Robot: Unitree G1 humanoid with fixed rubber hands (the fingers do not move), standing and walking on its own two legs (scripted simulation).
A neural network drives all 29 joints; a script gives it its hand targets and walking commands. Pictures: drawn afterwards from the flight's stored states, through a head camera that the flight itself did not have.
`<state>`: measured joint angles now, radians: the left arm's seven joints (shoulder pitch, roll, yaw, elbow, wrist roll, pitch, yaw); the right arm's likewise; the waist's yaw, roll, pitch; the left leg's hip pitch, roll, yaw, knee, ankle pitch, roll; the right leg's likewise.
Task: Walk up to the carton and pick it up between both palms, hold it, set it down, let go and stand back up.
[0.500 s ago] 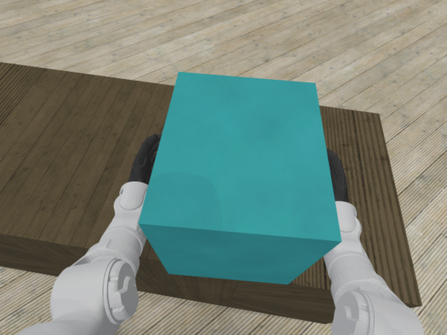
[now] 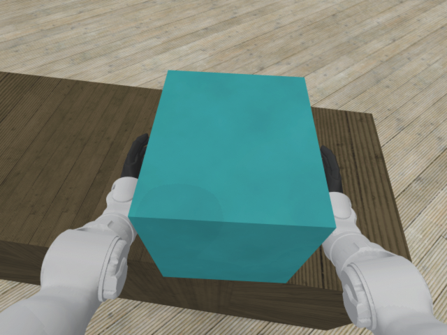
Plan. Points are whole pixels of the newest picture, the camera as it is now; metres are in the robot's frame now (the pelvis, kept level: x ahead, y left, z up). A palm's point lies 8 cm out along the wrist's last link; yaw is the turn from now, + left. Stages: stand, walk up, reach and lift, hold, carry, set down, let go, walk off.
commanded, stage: set down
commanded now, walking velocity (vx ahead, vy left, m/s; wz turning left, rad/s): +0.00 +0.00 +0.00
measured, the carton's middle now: (230, 182) +0.43 +0.00 +0.00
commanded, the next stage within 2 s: none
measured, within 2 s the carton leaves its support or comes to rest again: neither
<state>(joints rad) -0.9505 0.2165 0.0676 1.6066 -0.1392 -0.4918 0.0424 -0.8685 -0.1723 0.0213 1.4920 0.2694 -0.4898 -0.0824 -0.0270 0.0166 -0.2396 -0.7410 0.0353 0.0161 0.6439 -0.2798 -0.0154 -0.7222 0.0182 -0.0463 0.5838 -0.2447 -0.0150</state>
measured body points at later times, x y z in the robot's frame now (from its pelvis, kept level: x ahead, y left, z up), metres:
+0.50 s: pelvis -0.04 -0.01 -0.02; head +0.06 +0.00 +0.42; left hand +0.44 +0.22 +0.06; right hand +0.42 -0.24 +0.05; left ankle -0.01 +0.12 -0.72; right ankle +0.00 -0.11 -0.72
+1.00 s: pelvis -0.02 +0.00 +0.02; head +0.01 +0.01 +0.47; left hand +0.45 +0.23 +0.17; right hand +0.42 -0.26 +0.17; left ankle -0.01 +0.12 -0.72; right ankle +0.00 -0.11 -0.72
